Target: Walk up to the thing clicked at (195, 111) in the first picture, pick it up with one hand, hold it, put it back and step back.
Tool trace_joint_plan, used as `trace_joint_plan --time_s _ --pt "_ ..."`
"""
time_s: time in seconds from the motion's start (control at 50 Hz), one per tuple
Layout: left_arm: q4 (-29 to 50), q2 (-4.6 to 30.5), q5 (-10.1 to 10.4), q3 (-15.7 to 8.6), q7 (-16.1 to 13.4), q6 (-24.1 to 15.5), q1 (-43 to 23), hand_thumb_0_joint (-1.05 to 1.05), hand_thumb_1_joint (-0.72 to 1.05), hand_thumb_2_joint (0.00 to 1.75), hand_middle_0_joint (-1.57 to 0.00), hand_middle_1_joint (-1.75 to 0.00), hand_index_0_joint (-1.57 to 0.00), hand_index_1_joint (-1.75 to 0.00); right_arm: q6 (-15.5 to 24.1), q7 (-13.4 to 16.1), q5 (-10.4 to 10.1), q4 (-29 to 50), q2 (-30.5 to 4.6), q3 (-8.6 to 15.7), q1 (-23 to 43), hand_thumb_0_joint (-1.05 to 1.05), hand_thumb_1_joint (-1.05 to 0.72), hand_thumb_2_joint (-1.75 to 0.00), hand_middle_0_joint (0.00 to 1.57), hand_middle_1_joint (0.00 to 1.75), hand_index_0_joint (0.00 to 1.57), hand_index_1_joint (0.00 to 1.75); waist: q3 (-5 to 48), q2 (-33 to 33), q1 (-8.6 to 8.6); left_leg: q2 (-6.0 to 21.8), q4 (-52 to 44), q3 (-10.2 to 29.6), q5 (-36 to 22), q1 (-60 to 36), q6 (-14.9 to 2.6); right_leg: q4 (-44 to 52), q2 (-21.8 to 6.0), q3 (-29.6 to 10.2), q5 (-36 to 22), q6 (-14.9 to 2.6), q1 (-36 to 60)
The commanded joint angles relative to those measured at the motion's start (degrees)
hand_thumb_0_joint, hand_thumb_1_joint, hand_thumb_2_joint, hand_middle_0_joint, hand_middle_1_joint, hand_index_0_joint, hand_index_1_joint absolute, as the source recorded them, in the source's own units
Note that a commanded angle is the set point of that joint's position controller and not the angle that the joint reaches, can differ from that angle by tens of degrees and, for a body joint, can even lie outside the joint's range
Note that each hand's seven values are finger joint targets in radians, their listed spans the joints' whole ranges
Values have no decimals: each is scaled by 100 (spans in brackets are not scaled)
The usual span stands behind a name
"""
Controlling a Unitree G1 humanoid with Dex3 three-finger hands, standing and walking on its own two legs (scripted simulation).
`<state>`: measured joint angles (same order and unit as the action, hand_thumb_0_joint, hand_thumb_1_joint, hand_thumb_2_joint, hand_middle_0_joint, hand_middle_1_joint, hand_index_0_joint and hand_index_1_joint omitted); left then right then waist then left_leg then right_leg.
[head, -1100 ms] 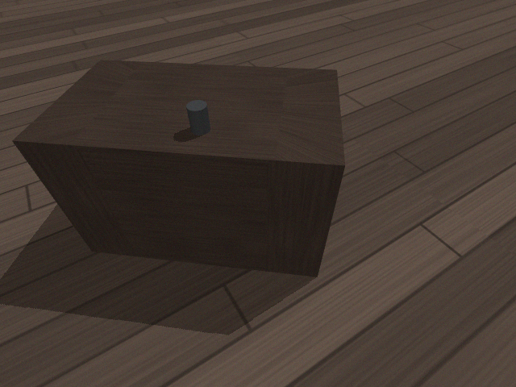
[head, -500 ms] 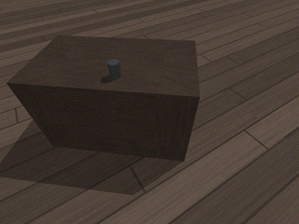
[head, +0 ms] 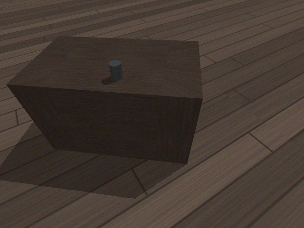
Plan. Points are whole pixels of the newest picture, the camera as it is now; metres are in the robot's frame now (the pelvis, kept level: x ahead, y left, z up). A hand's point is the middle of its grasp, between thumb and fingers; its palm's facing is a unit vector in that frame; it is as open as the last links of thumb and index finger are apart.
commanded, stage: stand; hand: left
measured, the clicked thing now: (116, 70) +0.91 +0.22 -0.09
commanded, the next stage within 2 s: walk up in 0.02 s
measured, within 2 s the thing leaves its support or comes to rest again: neither
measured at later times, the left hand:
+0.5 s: hand out of the picture +0.14 +0.36 -0.16, palm faces -0.10 -0.93 -0.36, open 7.4 cm
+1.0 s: hand (68, 165) +0.38 +0.33 -0.14, palm faces -0.13 -0.91 -0.40, open 7.4 cm
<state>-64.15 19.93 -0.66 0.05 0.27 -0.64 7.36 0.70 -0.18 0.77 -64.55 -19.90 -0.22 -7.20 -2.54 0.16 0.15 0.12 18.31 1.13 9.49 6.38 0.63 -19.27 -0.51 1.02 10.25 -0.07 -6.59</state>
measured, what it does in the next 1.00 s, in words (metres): walks ahead: left foot, then right foot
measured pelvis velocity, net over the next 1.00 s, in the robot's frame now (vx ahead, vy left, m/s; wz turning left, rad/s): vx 0.29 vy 0.07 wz -0.10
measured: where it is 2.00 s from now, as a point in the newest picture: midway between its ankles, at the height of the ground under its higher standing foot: (144, 206)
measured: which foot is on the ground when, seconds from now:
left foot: down 0.00-0.08, up 0.10-0.30, down 0.32-0.76, up 0.78-1.00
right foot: down 0.00-0.34, up 0.36-0.72, down 0.74-1.00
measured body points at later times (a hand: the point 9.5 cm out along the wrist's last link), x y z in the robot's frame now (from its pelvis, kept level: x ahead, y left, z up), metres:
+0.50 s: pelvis +0.10 +0.07 -0.01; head +0.11 +0.09 +0.44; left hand +0.15 +0.40 -0.14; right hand +0.13 -0.25 -0.11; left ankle +0.12 +0.18 -0.75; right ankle +0.10 -0.07 -0.69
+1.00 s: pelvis +0.29 +0.07 -0.02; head +0.31 +0.05 +0.43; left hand +0.38 +0.38 -0.11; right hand +0.33 -0.26 -0.13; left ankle +0.37 +0.22 -0.72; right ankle +0.28 -0.07 -0.75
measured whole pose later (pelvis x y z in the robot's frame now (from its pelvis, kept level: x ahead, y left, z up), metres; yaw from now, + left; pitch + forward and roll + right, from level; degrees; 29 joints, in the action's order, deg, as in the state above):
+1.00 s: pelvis +0.29 +0.07 -0.02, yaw -6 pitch -2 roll -1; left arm -46.9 22.7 -0.9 -2.3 2.2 -4.9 18.1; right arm 1.7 -4.1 1.4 -47.2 -24.2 3.9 -16.3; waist -5.3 2.7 -0.9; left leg 5.3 46.0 -0.3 20.6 25.9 -0.1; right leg -32.1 -1.8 1.4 17.3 -0.6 -12.8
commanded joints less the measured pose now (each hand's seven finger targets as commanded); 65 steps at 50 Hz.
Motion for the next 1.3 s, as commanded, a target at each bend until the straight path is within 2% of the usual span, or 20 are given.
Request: trace_joint_plan --time_s 0.0,0.06,0.1,0.28,0.3,0.32,0.34,0.44,0.62,0.68,0.7,0.74,0.76,0.86,0.96,1.04,1.08,1.1,1.18,1.28 --pt "572 1706 -62 -539 29 -206 319 0 90 90 -20 -30 -20 -30 134 -88 113 628 -1713 563 -84 0 -90 -90 20 30 20 30 734 78 -49 418 270 447 2278 -38 -562 104 -454 -717 2076 -381 72" --pt "573 1879 -129 -714 72 -259 840 0 90 90 -20 -30 -20 -30 69 -217 173 1021 -1334 555 507 0 -90 -90 20 30 20 30 -656 -704 -470 41 1631 -31 2287 2723 -375 921 -1385 -2335 3753 -969 458" --pt "709 1897 -155 -766 46 -354 1088 0 90 90 -20 -30 -20 -30 121 -236 223 1172 -1367 612 587 0 -90 -90 20 30 20 30 -731 -632 -529 464 2642 314 1484 3348 -240 1262 -2140 -3134 2576 -1497 914" --pt "1474 1642 -132 -671 189 -266 332 0 90 90 -20 -30 -20 -30 196 -355 226 1045 -1412 935 -1093 0 -90 -90 20 30 20 30 -32 -390 467 47 970 -509 458 -1002 -70 -507 -713 -634 1906 -729 -2171" --pt "1494 1308 -139 -569 194 -237 579 0 90 90 -20 -30 -20 -30 226 -288 249 936 -1714 1063 -1688 0 -90 -90 20 30 20 30 281 636 702 327 568 96 1465 -1865 -266 -1857 -216 -336 2241 -590 -2880" --pt "1646 900 -60 -442 158 -257 608 0 90 90 -20 -30 -20 -30 272 -244 314 1036 -2297 1147 -2067 0 -90 -90 20 30 20 30 327 2075 861 1963 -835 3013 3899 -1657 -835 -3848 669 -79 2442 -322 -3724" --pt "1532 1529 -74 -562 68 -250 656 0 90 90 -20 -30 -20 -30 287 -243 149 1303 -2534 1157 -1432 0 -90 -90 20 30 20 30 121 1268 639 2549 -1204 3905 4429 -684 -1398 -4390 213 -863 2287 -345 -3308" --pt "1146 1694 28 -594 182 -278 1404 0 90 90 -20 -30 -20 -30 360 -202 61 1637 -1807 839 -757 0 -90 -90 20 30 20 30 -454 923 73 1534 -866 1265 1867 327 -1139 -3731 -269 -589 891 -96 -2508" --pt "1677 1397 -22 -613 338 -353 697 0 90 90 -20 -30 -20 -30 336 -264 39 2001 -1850 843 -983 0 -90 -90 20 30 20 30 -427 652 126 1437 -360 365 961 577 -1180 -1554 -192 123 130 -147 -1346" --pt "1529 1463 -25 -684 230 -437 1362 0 90 90 -20 -30 -20 -30 270 -260 10 2136 -1634 743 -999 0 -90 -90 20 30 20 30 17 86 -273 1100 1012 -75 -47 892 -916 -959 108 347 6 -236 58" --pt "1457 1659 -43 -790 158 -489 1834 0 90 90 -20 -30 -20 -30 270 -257 3 2155 -1385 638 -1184 0 -90 -90 20 30 20 30 397 -550 -518 756 2346 -390 -324 1199 -745 -646 -17 -6 334 -357 875" --pt "1615 2435 10 -956 62 -527 2069 0 90 90 -20 -30 -20 -30 227 -208 -22 2254 -1484 620 -1350 0 -90 -90 20 30 20 30 538 -1396 -559 -98 4644 -178 2341 2956 -339 355 -2292 -4025 1137 -1639 1403" --pt "1752 2320 94 -906 53 -517 1757 0 90 90 -20 -30 -20 -30 185 -157 5 2161 -1678 677 -1199 0 -90 -90 20 30 20 30 161 -675 -460 279 5003 267 2303 3015 -290 355 -2445 -3909 1194 -1877 776" --pt "2000 1918 51 -751 32 -540 1164 0 90 90 -20 -30 -20 -30 165 -289 1 1931 -1474 684 -1504 0 -90 -90 20 30 20 30 -152 -816 -46 586 3838 96 1322 2250 -147 98 -1375 -1408 -251 -1388 -558" --pt "2178 1987 -1 -765 91 -555 1157 0 90 90 -20 -30 -20 -30 253 -394 51 2128 -1318 732 -1042 0 -90 -90 20 30 20 30 86 -981 -183 418 2167 -428 858 1576 -65 -202 -1183 -866 -52 -1276 -777" --pt "2267 1522 -11 -514 75 -419 948 0 90 90 -20 -30 -20 -30 360 -231 93 1796 -1539 880 -1849 0 -90 -90 20 30 20 30 360 78 420 117 1248 -562 376 -473 -221 -1954 -686 -299 518 -719 -2154" --pt "2210 1326 47 -453 -15 -345 1336 0 90 90 -20 -30 -20 -30 409 -157 83 2016 -2419 1035 -1962 0 -90 -90 20 30 20 30 283 1515 398 2514 -446 3273 1890 -258 -1325 -4306 303 -143 2315 -268 -3154" --pt "2074 1771 31 -542 -74 -319 1224 0 90 90 -20 -30 -20 -30 379 -156 -29 2047 -2418 1049 -1681 0 -90 -90 20 30 20 30 14 924 319 2677 -314 3307 1719 223 -1768 -4847 26 -535 2373 -298 -2994" --pt "1690 1538 111 -520 -27 -296 1593 0 90 90 -20 -30 -20 -30 395 -30 -17 2080 -1911 786 -1155 0 -90 -90 20 30 20 30 17 1144 -40 1703 453 947 -1003 434 -1251 -3859 -360 -363 1548 -250 -2480" --pt "1533 1269 66 -529 -19 -173 1420 0 90 90 -20 -30 -20 -30 328 30 -33 2179 -1751 610 -760 0 -90 -90 20 30 20 30 276 1108 -124 1648 1137 331 -2402 1078 -1202 -2537 -188 111 914 -175 -1162"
